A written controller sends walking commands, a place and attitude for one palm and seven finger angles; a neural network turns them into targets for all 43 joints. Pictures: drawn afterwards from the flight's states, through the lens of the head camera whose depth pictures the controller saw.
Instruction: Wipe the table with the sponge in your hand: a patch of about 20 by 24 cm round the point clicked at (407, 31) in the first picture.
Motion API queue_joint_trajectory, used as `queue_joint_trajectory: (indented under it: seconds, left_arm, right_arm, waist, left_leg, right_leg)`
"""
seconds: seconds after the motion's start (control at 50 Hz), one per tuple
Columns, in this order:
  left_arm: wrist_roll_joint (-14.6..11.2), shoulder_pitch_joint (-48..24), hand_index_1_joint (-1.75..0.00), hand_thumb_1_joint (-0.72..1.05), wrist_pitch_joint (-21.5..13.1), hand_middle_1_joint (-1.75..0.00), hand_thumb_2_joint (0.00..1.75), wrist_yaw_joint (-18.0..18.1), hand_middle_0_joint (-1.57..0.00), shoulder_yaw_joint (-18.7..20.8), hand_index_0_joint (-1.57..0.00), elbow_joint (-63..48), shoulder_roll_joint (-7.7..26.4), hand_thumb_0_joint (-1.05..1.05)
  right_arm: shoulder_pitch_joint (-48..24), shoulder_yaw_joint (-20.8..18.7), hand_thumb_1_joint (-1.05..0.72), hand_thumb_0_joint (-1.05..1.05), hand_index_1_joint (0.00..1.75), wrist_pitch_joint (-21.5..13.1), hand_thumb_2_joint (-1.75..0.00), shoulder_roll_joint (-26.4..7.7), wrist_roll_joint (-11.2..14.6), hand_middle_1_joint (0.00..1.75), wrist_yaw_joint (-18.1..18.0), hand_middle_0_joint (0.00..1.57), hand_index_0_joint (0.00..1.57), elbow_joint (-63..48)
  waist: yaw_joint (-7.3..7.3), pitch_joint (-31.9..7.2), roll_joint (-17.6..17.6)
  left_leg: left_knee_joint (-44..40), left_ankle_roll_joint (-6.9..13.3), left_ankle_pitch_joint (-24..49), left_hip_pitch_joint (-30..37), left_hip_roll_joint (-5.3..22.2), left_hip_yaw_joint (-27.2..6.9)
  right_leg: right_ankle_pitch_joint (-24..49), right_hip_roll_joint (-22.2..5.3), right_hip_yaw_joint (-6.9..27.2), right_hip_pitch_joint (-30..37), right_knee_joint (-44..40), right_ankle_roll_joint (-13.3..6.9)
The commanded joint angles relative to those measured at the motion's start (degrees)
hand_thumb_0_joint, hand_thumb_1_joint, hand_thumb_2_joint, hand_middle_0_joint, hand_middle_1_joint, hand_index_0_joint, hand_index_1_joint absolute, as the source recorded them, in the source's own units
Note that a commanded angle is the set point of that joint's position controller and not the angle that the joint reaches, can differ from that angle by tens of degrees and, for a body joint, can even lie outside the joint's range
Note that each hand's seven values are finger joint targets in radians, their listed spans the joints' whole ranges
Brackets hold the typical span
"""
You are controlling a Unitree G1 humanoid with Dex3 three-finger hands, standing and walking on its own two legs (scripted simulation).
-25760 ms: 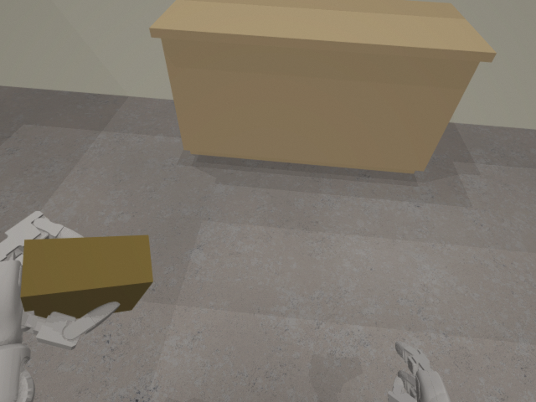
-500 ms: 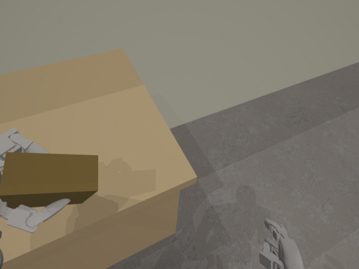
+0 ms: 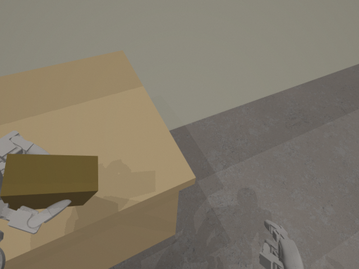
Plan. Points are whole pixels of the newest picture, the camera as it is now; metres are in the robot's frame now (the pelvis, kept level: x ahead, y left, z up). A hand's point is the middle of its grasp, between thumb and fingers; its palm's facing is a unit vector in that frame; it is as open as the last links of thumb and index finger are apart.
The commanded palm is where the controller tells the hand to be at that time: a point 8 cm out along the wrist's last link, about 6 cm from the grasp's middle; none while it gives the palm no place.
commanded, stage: come to a stop and stand still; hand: left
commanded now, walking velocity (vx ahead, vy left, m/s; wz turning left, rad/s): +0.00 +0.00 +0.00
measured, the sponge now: (65, 184) +0.23 +0.21 +0.14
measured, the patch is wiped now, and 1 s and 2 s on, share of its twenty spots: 0.00 0.00 0.00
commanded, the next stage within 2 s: look again from close up in 1.26 s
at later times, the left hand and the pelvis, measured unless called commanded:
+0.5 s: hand (8, 170) +0.24 +0.30 +0.15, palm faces +0.33 -0.83 -0.44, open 9.8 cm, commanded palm +0.18 +0.32 +0.18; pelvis +0.01 +0.05 +0.00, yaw -1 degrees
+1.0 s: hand out of the picture +0.23 +0.34 +0.15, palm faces +0.33 -0.85 -0.42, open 9.8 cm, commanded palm +0.17 +0.37 +0.18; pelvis +0.00 +0.09 +0.01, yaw +0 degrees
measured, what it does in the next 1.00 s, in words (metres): shifts its weight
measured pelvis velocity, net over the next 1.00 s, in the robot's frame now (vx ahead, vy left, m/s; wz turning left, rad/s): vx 0.00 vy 0.09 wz -0.01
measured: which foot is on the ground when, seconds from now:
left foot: down 0.00-1.00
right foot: down 0.00-1.00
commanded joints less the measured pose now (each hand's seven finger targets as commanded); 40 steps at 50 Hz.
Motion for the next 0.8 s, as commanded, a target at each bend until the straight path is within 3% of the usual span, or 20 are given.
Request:
queue_joint_trajectory:
  seconds: [0.0, 0.02, 0.04, 0.06, 0.08, 0.1, 0.16, 0.2, 0.22, 0.3, 0.32, 0.34, 0.4, 0.42, 0.44, 0.52, 0.54, 0.6, 0.72, 0.78]
  left_arm:
    - [-0.9, -1.9, -1.60, 0.10, -3.9, -1.60, 1.30, 1.6, -1.20, 8.0, -1.20, -12.0, 9.7, 0.00]
    - [0.2, -53.0, -1.60, 0.10, -11.7, -1.60, 1.30, 1.8, -1.20, 24.5, -1.20, -23.9, 52.5, 0.00]
    - [0.7, -32.7, -1.60, 0.10, -8.6, -1.60, 1.30, 0.3, -1.20, 20.6, -1.20, -2.5, 21.0, 0.00]
    - [0.0, -21.0, -1.60, 0.10, -6.8, -1.60, 1.30, -0.1, -1.20, 15.1, -1.20, 4.8, 17.9, 0.00]
    - [-0.1, -18.1, -1.60, 0.10, -7.1, -1.60, 1.30, -0.6, -1.20, 15.3, -1.20, 3.4, 18.7, 0.00]
    - [-0.7, -13.3, -1.60, 0.10, -7.9, -1.60, 1.30, -1.0, -1.20, 11.6, -1.20, 2.4, 14.6, 0.00]
    - [-0.9, -3.7, -1.60, 0.10, -8.5, -1.60, 1.30, -0.7, -1.20, 5.6, -1.20, -2.0, 7.3, 0.00]
    - [0.1, -3.3, -1.60, 0.10, -8.6, -1.60, 1.30, -0.1, -1.20, 5.6, -1.20, -4.9, 7.4, 0.00]
    - [0.6, -4.7, -1.60, 0.10, -8.7, -1.60, 1.30, 0.7, -1.20, 7.8, -1.20, -6.7, 10.6, 0.00]
    - [2.1, -9.5, -1.60, 0.10, -8.1, -1.60, 1.30, 1.6, -1.20, 9.1, -1.20, -9.0, 10.6, 0.00]
    - [2.6, -10.8, -1.60, 0.10, -7.8, -1.60, 1.30, 2.2, -1.20, 11.2, -1.20, -9.6, 13.9, 0.00]
    - [2.4, -11.5, -1.60, 0.10, -7.8, -1.60, 1.30, 2.1, -1.20, 8.9, -1.20, -10.6, 10.3, 0.00]
    - [2.5, -10.2, -1.60, 0.10, -7.1, -1.60, 1.30, 2.5, -1.20, 8.7, -1.20, -11.1, 10.0, 0.00]
    - [2.8, -9.3, -1.60, 0.10, -6.6, -1.60, 1.30, 2.8, -1.20, 9.5, -1.20, -10.5, 10.9, 0.00]
    - [2.7, -9.2, -1.60, 0.10, -6.7, -1.60, 1.30, 2.5, -1.20, 7.5, -1.20, -11.4, 8.1, 0.00]
    - [3.3, -5.0, -1.60, 0.10, -5.8, -1.60, 1.30, 2.3, -1.20, 6.9, -1.20, -8.6, 6.9, 0.00]
    - [3.2, -5.8, -1.60, 0.10, -5.9, -1.60, 1.30, 1.8, -1.20, 4.4, -1.20, -9.5, 4.6, 0.00]
    - [3.2, -5.5, -1.60, 0.10, -5.7, -1.60, 1.30, 1.6, -1.20, 5.9, -1.20, -7.9, 6.2, 0.00]
    - [3.6, -7.5, -1.60, 0.10, -5.5, -1.60, 1.30, 1.8, -1.20, 7.6, -1.20, -9.3, 8.8, 0.00]
    - [3.2, -8.3, -1.60, 0.10, -6.0, -1.60, 1.30, 1.5, -1.20, 6.1, -1.20, -12.0, 7.7, 0.00]
  right_arm:
    - [-3.7, -2.8, -0.90, 0.00, 0.30, -2.9, -0.90, -7.0, 0.0, 0.30, -0.6, 0.20, 0.20, -8.8]
    - [3.2, 5.5, -0.90, 0.00, 0.30, -3.2, -0.90, -8.7, 0.8, 0.30, -6.2, 0.20, 0.20, -11.5]
    - [-1.7, -1.7, -0.90, 0.00, 0.30, -6.4, -0.90, -3.6, 1.3, 0.30, -3.8, 0.20, 0.20, -8.7]
    - [-1.5, -1.8, -0.90, 0.00, 0.30, -7.0, -0.90, -8.3, -1.1, 0.30, -2.1, 0.20, 0.20, -7.8]
    - [-0.3, -2.9, -0.90, 0.00, 0.30, -7.5, -0.90, -9.9, -1.5, 0.30, -1.0, 0.20, 0.20, -7.4]
    - [0.3, -2.4, -0.90, 0.00, 0.30, -8.1, -0.90, -9.2, -1.0, 0.30, 0.2, 0.20, 0.20, -7.6]
    - [-1.7, -1.5, -0.90, 0.00, 0.30, -9.4, -0.90, -9.0, -0.2, 0.30, 2.4, 0.20, 0.20, -7.8]
    - [-3.5, -1.5, -0.90, 0.00, 0.30, -9.8, -0.90, -9.0, -0.5, 0.30, 2.3, 0.20, 0.20, -7.2]
    - [-4.7, -1.5, -0.90, 0.00, 0.30, -9.7, -0.90, -9.4, -0.5, 0.30, 1.9, 0.20, 0.20, -6.5]
    - [-5.8, -1.5, -0.90, 0.00, 0.30, -9.2, -0.90, -8.9, -1.4, 0.30, 0.3, 0.20, 0.20, -6.4]
    - [-6.3, -1.6, -0.90, 0.00, 0.30, -8.7, -0.90, -9.4, -1.6, 0.30, -0.1, 0.20, 0.20, -6.0]
    - [-6.0, -1.5, -0.90, 0.00, 0.30, -8.4, -0.90, -8.8, -1.6, 0.30, -0.2, 0.20, 0.20, -6.3]
    - [-5.9, -1.6, -0.90, 0.00, 0.30, -8.0, -0.90, -8.6, -1.4, 0.30, -0.2, 0.20, 0.20, -6.9]
    - [-6.1, -1.6, -0.90, 0.00, 0.30, -7.8, -0.90, -8.9, -1.4, 0.30, -0.3, 0.20, 0.20, -6.5]
    - [-5.7, -1.5, -0.90, 0.00, 0.30, -7.6, -0.90, -8.5, -1.5, 0.30, -0.1, 0.20, 0.20, -6.8]
    - [-6.0, -1.7, -0.90, 0.00, 0.30, -7.1, -0.90, -8.7, -1.4, 0.30, 0.3, 0.20, 0.20, -6.8]
    - [-5.5, -1.5, -0.90, 0.00, 0.30, -6.7, -0.90, -8.5, -1.6, 0.30, 0.5, 0.20, 0.20, -7.2]
    - [-5.6, -1.4, -0.90, 0.00, 0.30, -6.1, -0.90, -8.4, -1.5, 0.30, 0.3, 0.20, 0.20, -7.6]
    - [-6.4, -1.2, -0.90, 0.00, 0.30, -5.6, -0.90, -8.1, -1.6, 0.30, -0.2, 0.20, 0.20, -7.8]
    - [-5.8, -1.1, -0.90, 0.00, 0.30, -5.8, -0.90, -7.8, -1.6, 0.30, -0.2, 0.20, 0.20, -8.4]
  waist:
    - [0.14, -10.1, 2.5]
    - [-1.00, -6.7, 11.3]
    - [0.94, -10.1, 5.5]
    - [2.48, -8.4, 5.5]
    - [2.80, -10.1, 2.5]
    - [3.19, -11.5, -1.3]
    - [3.74, -12.1, -2.3]
    - [3.36, -11.3, -3.5]
    - [3.21, -12.3, -0.8]
    - [2.13, -10.8, 1.7]
    - [2.18, -10.8, 3.9]
    - [1.75, -11.3, 4.8]
    - [1.94, -12.7, 7.0]
    - [2.05, -13.3, 6.6]
    - [1.80, -13.5, 5.4]
    - [1.98, -13.5, 5.3]
    - [1.60, -12.8, 4.5]
    - [1.57, -12.3, 2.3]
    - [1.76, -12.7, 5.0]
    - [1.56, -13.7, 5.1]
  left_leg:
    - [-0.9, 4.9, 5.0, 4.7, 2.5, -3.2]
    - [-5.7, 4.6, 8.7, 4.3, -1.4, -2.5]
    - [-0.9, 4.5, 6.9, 5.3, 1.9, -1.0]
    - [0.7, 4.0, 4.8, 5.4, -0.7, 0.9]
    - [2.5, 3.9, 1.8, 2.8, -2.1, 1.8]
    - [3.9, 4.1, 1.7, 1.4, -3.8, 2.2]
    - [1.6, 4.8, 5.5, 4.0, -3.9, 2.0]
    - [-0.3, 5.0, 7.2, 5.5, -3.0, 1.7]
    - [-1.8, 5.0, 8.1, 7.5, -2.6, 1.6]
    - [-3.8, 4.6, 7.4, 7.1, -2.2, 0.2]
    - [-4.2, 4.7, 7.6, 7.7, -2.0, -0.2]
    - [-4.9, 4.7, 8.8, 7.8, -1.7, -0.5]
    - [-5.0, 4.9, 13.9, 9.0, -1.1, -0.7]
    - [-5.3, 4.8, 15.8, 9.9, -0.8, -1.3]
    - [-5.3, 4.9, 17.2, 9.9, -0.6, -1.2]
    - [-5.9, 5.0, 20.4, 10.9, 0.0, -1.9]
    - [-6.3, 5.0, 19.8, 10.1, 0.2, -1.9]
    - [-6.9, 4.8, 18.0, 9.2, 0.4, -2.3]
    - [-8.6, 4.5, 15.7, 9.2, 0.4, -3.0]
    - [-8.2, 4.5, 17.5, 9.3, 0.5, -3.4]
  right_leg:
    - [12.6, -11.7, 10.8, 1.4, -6.4, 2.8]
    - [9.0, -7.1, 4.2, 4.0, -4.7, 6.1]
    - [-1.2, -8.5, 6.6, -6.4, -3.2, 4.8]
    - [4.0, -7.5, 9.8, -5.1, -4.7, 3.3]
    - [6.2, -9.5, 11.9, -3.1, -5.6, 3.5]
    - [8.7, -11.4, 13.0, -0.1, -5.9, 3.8]
    - [15.1, -11.4, 10.7, 0.6, -4.7, 5.1]
    - [16.4, -10.3, 9.2, 0.0, -4.3, 6.3]
    - [16.1, -9.8, 8.9, -0.1, -3.6, 5.9]
    - [12.8, -9.1, 9.3, 1.4, -5.1, 4.1]
    - [12.6, -9.0, 9.7, 1.4, -5.0, 3.9]
    - [13.3, -8.8, 8.6, 2.9, -4.6, 3.7]
    - [17.1, -8.5, 7.7, 5.4, -4.0, 3.7]
    - [17.5, -8.4, 7.5, 5.5, -3.5, 3.8]
    - [18.5, -8.3, 6.4, 6.0, -3.6, 4.0]
    - [18.8, -8.0, 6.0, 5.4, -3.3, 4.2]
    - [18.1, -8.0, 5.2, 5.1, -3.7, 4.3]
    - [17.3, -8.2, 5.4, 5.1, -4.3, 4.5]
    - [15.4, -8.3, 5.6, 5.5, -4.3, 4.4]
    - [16.4, -8.7, 5.1, 6.6, -4.4, 4.3]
